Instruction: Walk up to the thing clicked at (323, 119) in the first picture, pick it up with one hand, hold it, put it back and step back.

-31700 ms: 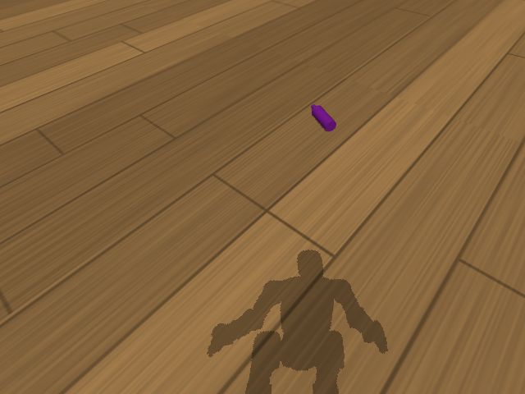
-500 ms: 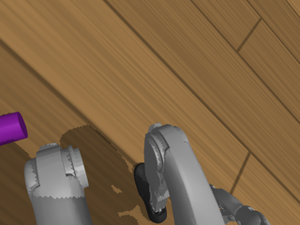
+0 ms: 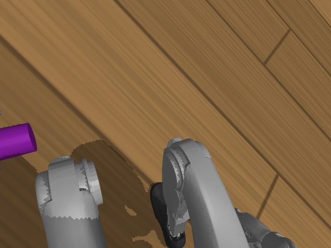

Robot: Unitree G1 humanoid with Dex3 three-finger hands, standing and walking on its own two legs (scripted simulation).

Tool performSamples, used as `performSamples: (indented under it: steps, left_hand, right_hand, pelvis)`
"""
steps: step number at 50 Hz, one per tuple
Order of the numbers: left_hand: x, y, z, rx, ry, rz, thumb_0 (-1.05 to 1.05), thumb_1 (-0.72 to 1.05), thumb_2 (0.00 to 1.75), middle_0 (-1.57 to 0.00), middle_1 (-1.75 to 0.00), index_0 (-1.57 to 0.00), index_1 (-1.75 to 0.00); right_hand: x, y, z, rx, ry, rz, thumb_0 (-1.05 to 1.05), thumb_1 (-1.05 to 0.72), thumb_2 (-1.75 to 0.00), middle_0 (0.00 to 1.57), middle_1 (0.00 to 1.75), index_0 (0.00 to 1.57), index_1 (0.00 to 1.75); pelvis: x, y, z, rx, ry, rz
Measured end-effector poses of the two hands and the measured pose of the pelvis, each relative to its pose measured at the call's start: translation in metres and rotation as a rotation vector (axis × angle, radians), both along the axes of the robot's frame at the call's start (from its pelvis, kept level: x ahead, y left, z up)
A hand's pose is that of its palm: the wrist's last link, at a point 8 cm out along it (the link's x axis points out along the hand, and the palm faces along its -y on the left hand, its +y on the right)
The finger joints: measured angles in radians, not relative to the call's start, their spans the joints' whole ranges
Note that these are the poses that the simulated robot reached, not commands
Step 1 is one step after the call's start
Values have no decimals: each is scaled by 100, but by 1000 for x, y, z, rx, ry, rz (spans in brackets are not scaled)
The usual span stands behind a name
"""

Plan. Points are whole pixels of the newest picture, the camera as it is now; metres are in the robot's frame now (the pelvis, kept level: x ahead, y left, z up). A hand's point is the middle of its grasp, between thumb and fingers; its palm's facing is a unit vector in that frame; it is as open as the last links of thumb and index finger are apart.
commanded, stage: withdraw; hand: left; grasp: from above
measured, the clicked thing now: out of the picture +0.36 +0.39 -0.25
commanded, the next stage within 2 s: home in 0.70 s
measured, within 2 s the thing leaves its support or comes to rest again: neither
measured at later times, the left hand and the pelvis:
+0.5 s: hand out of the picture +0.34 +0.34 -0.05, palm faces -0.46 -0.16 -0.87, open 13.9 cm; pelvis -0.02 -0.02 +0.08, yaw +7 degrees
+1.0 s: hand out of the picture +0.37 +0.37 -0.09, palm faces -0.29 -0.11 -0.95, open 12.9 cm; pelvis -0.01 +0.00 +0.05, yaw +7 degrees
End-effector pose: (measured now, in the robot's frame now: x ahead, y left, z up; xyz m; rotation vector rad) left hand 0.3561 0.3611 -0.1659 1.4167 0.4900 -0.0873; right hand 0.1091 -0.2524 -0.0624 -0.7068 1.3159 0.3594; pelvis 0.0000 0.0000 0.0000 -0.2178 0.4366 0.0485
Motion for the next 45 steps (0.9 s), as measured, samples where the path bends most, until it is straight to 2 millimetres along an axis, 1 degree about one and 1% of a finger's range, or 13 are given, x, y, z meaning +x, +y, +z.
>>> performSamples:
  steps: [4, 7, 10, 13, 15, 20, 23, 27, 32, 36, 39, 41, 45]
  left_hand:
    - [4, 11, 28, 48, -91, 52, 0, -44, 94, -6, -101, -10, -98]
    - [5, 22, 65, 95, -141, 98, 0, -45, 95, -6, -100, -10, -97]
    - [2, 24, 105, 141, -98, 109, 0, -46, 96, -7, -99, -9, -97]
    - [-3, 20, 137, 156, -6, 107, 0, -46, 97, -7, -99, -9, -98]
    - [-5, 12, 152, 146, 58, 94, 0, -46, 97, -7, -99, -9, -98]
    - [-6, -9, 176, 56, 121, 57, 0, -47, 98, -7, -101, -9, -100]
    - [-9, -15, 178, 23, 128, 30, 0, -47, 99, -7, -101, -9, -101]
    - [-17, -12, 168, 18, 128, 0, 0, -47, 100, -7, -102, -9, -102]
    - [-30, 2, 141, 30, 141, -16, 0, -48, 100, -7, -103, -8, -102]
    - [-35, 9, 115, 25, 146, -20, 0, -48, 100, -7, -102, -8, -102]
    - [-30, 11, 102, 23, 113, -31, 0, -48, 99, -7, -102, -9, -101]
    - [-23, 11, 99, 33, 78, -44, 0, -47, 99, -8, -101, -10, -100]
    - [-4, 11, 108, 57, -7, -35, 0, -43, 97, -12, -97, -14, -95]
  right_hand:
    - [10, 1, -3, 39, -35, -40, 0, -89, -89, 21, 30, 20, 30]
    - [21, 3, -4, 80, -82, -102, 0, -89, -89, 21, 30, 20, 30]
    - [35, 6, -4, 130, -120, -163, 0, -89, -89, 21, 30, 20, 30]
    - [47, 10, 3, 175, -154, -202, 0, -90, -89, 20, 30, 20, 30]
    - [51, 11, 10, 196, -175, -216, 0, -90, -89, 20, 30, 20, 30]
    - [49, 5, 29, 188, -193, -230, 0, -90, -89, 20, 30, 20, 30]
    - [41, -4, 36, 149, -186, -236, 0, -90, -89, 20, 30, 20, 30]
    - [28, -18, 39, 79, -166, -239, 0, -90, -89, 20, 30, 20, 30]
    - [10, -29, 30, -1, -130, -232, 0, -90, -89, 20, 30, 20, 30]
    - [-1, -28, 17, -39, -97, -222, 1, -90, -89, 20, 30, 20, 30]
    - [-7, -23, 7, -48, -74, -220, 1, -90, -89, 20, 30, 20, 30]
    - [-10, -18, 2, -47, -64, -228, 1, -90, -89, 20, 30, 20, 30]
    - [-10, -7, -6, -25, -61, -259, 1, -90, -89, 21, 30, 20, 30]
  pelvis:
    - [2, -1, 3, 9, 22, 9]
    - [4, -2, 10, 18, 56, 20]
    - [4, -2, 25, 35, 97, 35]
    - [1, -4, 44, 55, 116, 46]
    - [-2, -5, 56, 70, 117, 53]
    - [-10, -11, 79, 94, 112, 64]
    - [-13, -15, 83, 102, 109, 67]
    - [-17, -18, 78, 105, 97, 69]
    - [-22, -18, 62, 101, 79, 72]
    - [-22, -16, 46, 93, 67, 72]
    - [-21, -13, 37, 84, 61, 74]
    - [-19, -11, 32, 79, 63, 75]
    - [-15, -7, 30, 71, 83, 76]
